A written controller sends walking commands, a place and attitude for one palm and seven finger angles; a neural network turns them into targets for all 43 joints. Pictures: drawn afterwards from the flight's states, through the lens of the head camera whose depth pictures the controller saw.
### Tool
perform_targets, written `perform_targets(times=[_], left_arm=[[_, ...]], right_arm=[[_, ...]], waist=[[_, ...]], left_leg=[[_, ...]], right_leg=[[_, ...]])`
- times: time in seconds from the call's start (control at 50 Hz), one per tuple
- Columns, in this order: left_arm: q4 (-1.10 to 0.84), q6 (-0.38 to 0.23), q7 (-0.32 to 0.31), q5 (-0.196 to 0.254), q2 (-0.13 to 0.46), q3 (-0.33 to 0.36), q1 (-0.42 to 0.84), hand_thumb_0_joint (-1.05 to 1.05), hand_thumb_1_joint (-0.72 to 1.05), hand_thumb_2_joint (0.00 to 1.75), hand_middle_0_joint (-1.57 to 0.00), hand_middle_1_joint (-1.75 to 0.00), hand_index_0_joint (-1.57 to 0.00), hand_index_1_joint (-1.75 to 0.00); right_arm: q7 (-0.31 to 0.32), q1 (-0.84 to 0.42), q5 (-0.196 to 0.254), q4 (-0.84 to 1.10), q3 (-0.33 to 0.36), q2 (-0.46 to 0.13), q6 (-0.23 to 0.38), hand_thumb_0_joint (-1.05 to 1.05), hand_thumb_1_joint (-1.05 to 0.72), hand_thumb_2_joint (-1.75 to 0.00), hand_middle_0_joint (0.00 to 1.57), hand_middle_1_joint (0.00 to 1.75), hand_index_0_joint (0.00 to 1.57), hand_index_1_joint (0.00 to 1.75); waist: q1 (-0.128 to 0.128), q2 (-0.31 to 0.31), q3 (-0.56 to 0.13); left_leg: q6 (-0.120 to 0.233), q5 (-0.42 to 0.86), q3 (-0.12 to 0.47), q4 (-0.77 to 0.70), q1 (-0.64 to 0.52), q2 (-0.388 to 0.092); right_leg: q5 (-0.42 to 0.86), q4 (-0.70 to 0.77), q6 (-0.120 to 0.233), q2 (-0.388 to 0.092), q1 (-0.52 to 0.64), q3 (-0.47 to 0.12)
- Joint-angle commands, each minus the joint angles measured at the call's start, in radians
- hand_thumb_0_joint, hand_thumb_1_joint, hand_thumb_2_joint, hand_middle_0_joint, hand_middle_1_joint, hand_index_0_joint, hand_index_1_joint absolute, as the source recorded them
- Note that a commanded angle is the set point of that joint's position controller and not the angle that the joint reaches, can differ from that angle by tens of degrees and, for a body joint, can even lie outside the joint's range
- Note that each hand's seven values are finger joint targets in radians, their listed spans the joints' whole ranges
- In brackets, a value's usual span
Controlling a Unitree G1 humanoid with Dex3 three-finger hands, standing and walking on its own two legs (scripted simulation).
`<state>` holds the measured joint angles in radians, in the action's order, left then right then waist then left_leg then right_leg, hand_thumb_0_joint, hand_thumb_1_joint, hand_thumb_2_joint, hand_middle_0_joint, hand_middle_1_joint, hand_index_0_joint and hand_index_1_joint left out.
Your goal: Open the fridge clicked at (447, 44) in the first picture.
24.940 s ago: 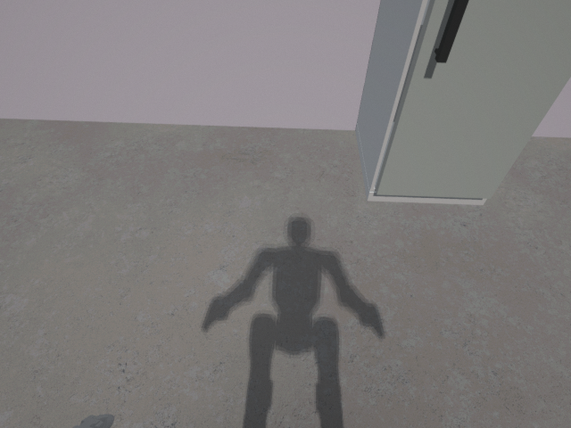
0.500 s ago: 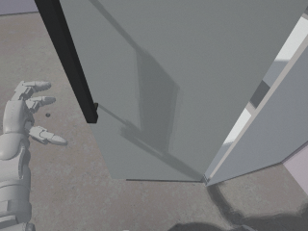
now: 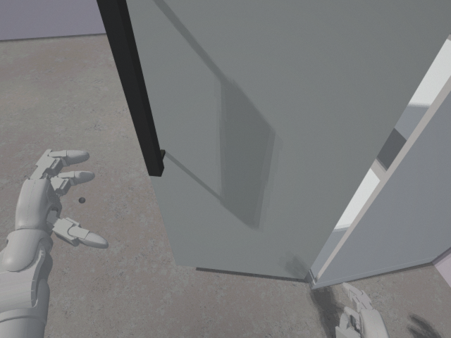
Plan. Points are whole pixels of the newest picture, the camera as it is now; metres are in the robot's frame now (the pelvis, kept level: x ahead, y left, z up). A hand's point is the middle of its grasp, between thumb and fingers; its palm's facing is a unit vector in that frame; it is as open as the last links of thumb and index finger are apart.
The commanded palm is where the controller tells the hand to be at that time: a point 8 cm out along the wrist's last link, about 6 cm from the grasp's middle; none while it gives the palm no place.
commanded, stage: slip the hand off the handle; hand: left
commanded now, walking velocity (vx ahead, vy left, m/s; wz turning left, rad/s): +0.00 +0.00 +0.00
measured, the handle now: (141, 88) +0.47 +0.21 +0.21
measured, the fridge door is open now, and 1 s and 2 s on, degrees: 72 72 72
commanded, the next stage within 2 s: draw the hand back to the body in 0.08 s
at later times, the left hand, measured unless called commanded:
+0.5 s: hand (70, 200) +0.27 +0.27 +0.14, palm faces +0.20 -0.98 +0.01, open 14.7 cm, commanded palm +0.23 +0.31 +0.14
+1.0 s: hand (47, 214) +0.24 +0.29 +0.15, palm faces +0.45 -0.84 -0.30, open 12.7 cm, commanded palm +0.19 +0.31 +0.18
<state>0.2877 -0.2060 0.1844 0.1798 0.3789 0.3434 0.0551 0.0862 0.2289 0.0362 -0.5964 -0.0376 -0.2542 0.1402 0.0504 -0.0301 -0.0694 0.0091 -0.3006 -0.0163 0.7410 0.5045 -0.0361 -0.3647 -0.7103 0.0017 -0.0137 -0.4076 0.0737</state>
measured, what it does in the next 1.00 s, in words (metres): stands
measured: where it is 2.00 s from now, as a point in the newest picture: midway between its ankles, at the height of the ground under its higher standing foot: outside the picture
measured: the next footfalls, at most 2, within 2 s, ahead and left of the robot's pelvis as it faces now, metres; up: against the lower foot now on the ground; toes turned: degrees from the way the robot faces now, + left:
none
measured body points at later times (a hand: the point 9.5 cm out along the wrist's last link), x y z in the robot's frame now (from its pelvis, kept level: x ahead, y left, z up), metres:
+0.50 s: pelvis +0.01 +0.00 +0.01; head -0.01 -0.01 +0.46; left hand +0.25 +0.32 +0.14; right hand +0.18 -0.24 -0.06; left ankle +0.05 +0.11 -0.71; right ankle +0.00 -0.12 -0.71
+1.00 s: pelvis +0.02 +0.01 +0.03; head +0.00 -0.01 +0.48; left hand +0.21 +0.33 +0.16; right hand +0.21 -0.21 -0.05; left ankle +0.05 +0.11 -0.71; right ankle +0.00 -0.12 -0.71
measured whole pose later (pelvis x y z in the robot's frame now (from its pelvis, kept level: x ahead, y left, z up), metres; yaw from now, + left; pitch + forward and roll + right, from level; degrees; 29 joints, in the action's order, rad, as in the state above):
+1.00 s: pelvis +0.02 +0.01 +0.03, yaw +0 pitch -3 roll -1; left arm -0.16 -0.02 -0.08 0.10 0.34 0.31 -0.28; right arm 0.11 0.20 0.00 -0.67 -0.06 -0.24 0.17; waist 0.09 -0.04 0.01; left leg 0.02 -0.21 -0.04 0.46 0.20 -0.01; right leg -0.27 -0.44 -0.01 -0.03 -0.11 0.06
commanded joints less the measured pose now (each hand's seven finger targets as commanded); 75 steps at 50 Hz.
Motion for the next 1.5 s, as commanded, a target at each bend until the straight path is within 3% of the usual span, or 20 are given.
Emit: perform_targets(times=[0.0, 0.06, 0.18, 0.2, 0.22, 0.26, 0.32, 0.44, 0.54, 0.68, 0.7, 0.72, 0.74, 0.8, 0.88, 1.02, 1.22, 1.3, 1.44, 1.48], left_arm=[[-0.266, -0.085, -0.001, 0.022, 0.239, 0.079, 0.260, 0.00, -0.55, 0.20, -0.25, -1.15, -0.25, -1.15], [-0.249, -0.085, -0.002, 0.021, 0.257, 0.083, 0.342, 0.00, -0.55, 0.20, -0.25, -1.15, -0.25, -1.15], [-0.244, -0.086, 0.008, 0.024, 0.244, 0.079, 0.271, 0.00, -0.55, 0.20, -0.25, -1.15, -0.25, -1.15], [-0.144, 0.001, 0.109, 0.274, 0.143, 0.121, 0.271, 0.00, -0.55, 0.20, -0.25, -1.15, -0.25, -1.15], [-0.202, 0.035, 0.164, 0.295, 0.225, 0.150, 0.327, 0.00, -0.55, 0.20, -0.25, -1.15, -0.25, -1.15], [-0.238, 0.096, 0.184, 0.240, 0.297, 0.174, 0.282, 0.00, -0.55, 0.20, -0.25, -1.15, -0.25, -1.15], [-0.318, 0.132, 0.125, 0.172, 0.254, 0.148, 0.159, 0.00, -0.55, 0.20, -0.25, -1.15, -0.25, -1.15], [-0.341, 0.164, 0.095, 0.211, 0.200, 0.174, 0.055, 0.00, -0.55, 0.20, -0.25, -1.15, -0.25, -1.15], [-0.476, 0.182, 0.096, 0.185, 0.191, 0.124, 0.147, 0.00, -0.55, 0.20, -0.25, -1.15, -0.25, -1.15], [-0.522, 0.198, 0.107, 0.202, 0.201, 0.160, 0.049, 0.00, -0.37, 0.29, -0.24, -1.04, -0.24, -1.04], [-0.542, 0.161, -0.049, 0.045, 0.328, 0.187, 0.051, 0.00, -0.33, 0.31, -0.24, -1.02, -0.24, -1.02], [-0.507, 0.158, -0.111, 0.031, 0.199, 0.114, -0.025, 0.00, -0.30, 0.32, -0.24, -1.00, -0.24, -1.00], [-0.537, 0.148, -0.156, 0.002, 0.196, 0.104, -0.056, 0.00, -0.26, 0.34, -0.24, -0.98, -0.24, -0.98], [-0.640, 0.128, -0.232, -0.049, 0.165, 0.059, -0.120, 0.00, -0.15, 0.39, -0.24, -0.92, -0.24, -0.92], [-0.671, 0.116, -0.278, -0.081, 0.178, 0.064, -0.109, 0.00, -0.01, 0.46, -0.23, -0.83, -0.23, -0.83], [-0.727, 0.100, -0.300, -0.104, 0.172, 0.079, -0.178, 0.00, 0.25, 0.58, -0.22, -0.68, -0.22, -0.68], [-0.767, 0.100, -0.291, -0.102, 0.163, 0.108, -0.317, 0.00, 0.61, 0.76, -0.21, -0.47, -0.21, -0.47], [-0.826, 0.095, -0.289, -0.105, 0.164, 0.113, -0.323, 0.00, 0.75, 0.83, -0.21, -0.38, -0.21, -0.38], [-0.813, 0.103, -0.287, -0.102, 0.162, 0.118, -0.353, 0.00, 0.90, 0.90, -0.20, -0.30, -0.20, -0.30], [-0.832, 0.100, -0.288, -0.104, 0.157, 0.109, -0.332, 0.00, 0.90, 0.90, -0.20, -0.30, -0.20, -0.30]], right_arm=[[0.018, -0.054, -0.004, 0.120, 0.051, -0.136, 0.070, 0.00, -0.90, -0.90, 0.20, 0.30, 0.20, 0.30], [0.029, -0.063, -0.002, 0.106, 0.048, -0.138, 0.078, 0.00, -0.90, -0.90, 0.20, 0.30, 0.20, 0.30], [0.028, -0.055, -0.004, 0.101, 0.050, -0.133, 0.099, 0.00, -0.90, -0.90, 0.20, 0.30, 0.20, 0.30], [0.044, -0.081, 0.032, 0.106, 0.038, -0.145, 0.117, 0.00, -0.90, -0.90, 0.20, 0.30, 0.20, 0.30], [0.059, -0.097, 0.040, 0.109, 0.033, -0.146, 0.132, 0.00, -0.90, -0.90, 0.20, 0.30, 0.20, 0.30], [0.066, -0.086, 0.030, 0.123, 0.024, -0.141, 0.149, 0.00, -0.90, -0.90, 0.20, 0.30, 0.20, 0.30], [0.041, -0.074, 0.022, 0.145, 0.025, -0.123, 0.159, 0.00, -0.90, -0.90, 0.20, 0.30, 0.20, 0.30], [0.028, -0.073, 0.027, 0.138, 0.033, -0.133, 0.163, 0.00, -0.90, -0.90, 0.20, 0.30, 0.20, 0.30], [0.046, -0.091, 0.026, 0.141, 0.029, -0.129, 0.169, 0.00, -0.90, -0.90, 0.20, 0.30, 0.20, 0.30], [0.050, -0.104, 0.023, 0.124, 0.019, -0.118, 0.180, 0.00, -0.90, -0.90, 0.20, 0.30, 0.20, 0.30], [0.041, -0.130, -0.013, 0.102, 0.024, -0.119, 0.165, 0.00, -0.90, -0.90, 0.20, 0.30, 0.20, 0.30], [0.038, -0.136, -0.018, 0.102, 0.019, -0.108, 0.160, 0.00, -0.90, -0.90, 0.20, 0.30, 0.20, 0.30], [0.034, -0.135, -0.019, 0.092, 0.027, -0.114, 0.153, 0.00, -0.90, -0.90, 0.20, 0.30, 0.20, 0.30], [0.029, -0.141, -0.027, 0.100, 0.022, -0.103, 0.127, 0.00, -0.90, -0.90, 0.20, 0.30, 0.20, 0.30], [0.032, -0.151, -0.035, 0.091, 0.026, -0.103, 0.102, 0.00, -0.90, -0.90, 0.20, 0.30, 0.20, 0.30], [0.029, -0.162, -0.043, 0.085, 0.030, -0.093, 0.075, 0.00, -0.90, -0.90, 0.20, 0.30, 0.20, 0.30], [0.010, -0.164, -0.048, 0.100, 0.040, -0.089, 0.046, 0.00, -0.90, -0.90, 0.20, 0.30, 0.20, 0.30], [0.006, -0.165, -0.050, 0.108, 0.041, -0.083, 0.039, 0.00, -0.90, -0.90, 0.20, 0.30, 0.20, 0.30], [0.010, -0.168, -0.051, 0.106, 0.048, -0.087, 0.032, 0.00, -0.90, -0.90, 0.20, 0.30, 0.20, 0.30], [0.012, -0.168, -0.051, 0.107, 0.045, -0.083, 0.031, 0.00, -0.90, -0.90, 0.20, 0.30, 0.20, 0.30]], waist=[[-0.026, -0.033, -0.168], [-0.039, -0.026, -0.144], [-0.012, -0.053, -0.194], [-0.023, -0.001, -0.249], [-0.006, -0.003, -0.250], [0.018, -0.035, -0.231], [0.026, -0.060, -0.138], [0.016, 0.024, -0.087], [-0.003, -0.033, -0.113], [0.016, -0.049, -0.108], [0.026, -0.043, -0.006], [0.008, -0.043, 0.028], [0.017, 0.011, 0.009], [0.017, -0.075, -0.047], [0.011, -0.021, -0.021], [0.026, -0.081, -0.033], [0.035, 0.001, 0.010], [0.034, -0.061, 0.000], [0.031, 0.002, 0.038], [0.029, -0.043, 0.023]], left_leg=[[0.021, 0.056, 0.034, -0.117, -0.172, 0.032], [0.023, 0.006, 0.035, -0.119, -0.153, 0.034], [0.021, 0.055, 0.033, -0.115, -0.167, 0.036], [0.014, 0.022, 0.036, -0.138, -0.193, 0.036], [0.017, 0.045, 0.035, -0.141, -0.200, 0.034], [0.025, 0.109, 0.036, -0.160, -0.204, 0.035], [0.022, 0.133, 0.040, -0.192, -0.221, 0.030], [0.019, 0.098, 0.027, -0.198, -0.214, 0.028], [0.026, 0.092, 0.035, -0.210, -0.273, 0.029], [0.020, 0.149, 0.036, -0.229, -0.297, 0.031], [0.020, 0.112, 0.028, -0.250, -0.269, 0.043], [0.018, 0.086, 0.029, -0.266, -0.274, 0.039], [0.022, 0.088, 0.032, -0.279, -0.297, 0.031], [0.024, 0.101, 0.026, -0.320, -0.374, 0.024], [0.028, 0.111, 0.022, -0.358, -0.397, 0.018], [0.021, 0.190, 0.019, -0.391, -0.452, 0.021], [0.017, 0.264, 0.009, -0.403, -0.451, 0.017], [0.013, 0.291, 0.003, -0.399, -0.468, 0.017], [0.022, 0.270, -0.009, -0.398, -0.469, 0.020], [0.022, 0.278, -0.012, -0.394, -0.478, 0.023]], right_leg=[[0.112, 0.126, 0.017, 0.038, -0.029, -0.041], [0.053, 0.142, 0.013, 0.031, -0.047, -0.054], [0.105, 0.126, 0.018, 0.028, -0.007, -0.052], [0.103, 0.180, 0.022, 0.013, 0.106, -0.079], [0.132, 0.192, 0.018, 0.007, 0.140, -0.088], [0.203, 0.174, 0.013, 0.008, 0.124, -0.075], [0.200, 0.174, 0.017, 0.023, 0.073, -0.040], [0.155, 0.211, 0.009, 0.027, 0.075, -0.047], [0.139, 0.224, 0.010, 0.030, 0.076, -0.045], [0.218, 0.231, 0.012, 0.028, 0.123, -0.035], [0.150, 0.328, 0.010, 0.014, 0.089, -0.076], [0.121, 0.329, 0.010, 0.002, 0.092, -0.062], [0.117, 0.345, 0.010, 0.005, 0.118, -0.059], [0.145, 0.333, 0.010, 0.003, 0.174, -0.052], [0.152, 0.361, 0.006, 0.006, 0.203, -0.049], [0.216, 0.373, 0.013, 0.008, 0.269, -0.042], [0.283, 0.387, 0.009, 0.014, 0.302, -0.032], [0.307, 0.390, 0.010, 0.013, 0.313, -0.034], [0.299, 0.419, 0.003, 0.016, 0.290, -0.033], [0.309, 0.409, 0.004, 0.011, 0.297, -0.037]])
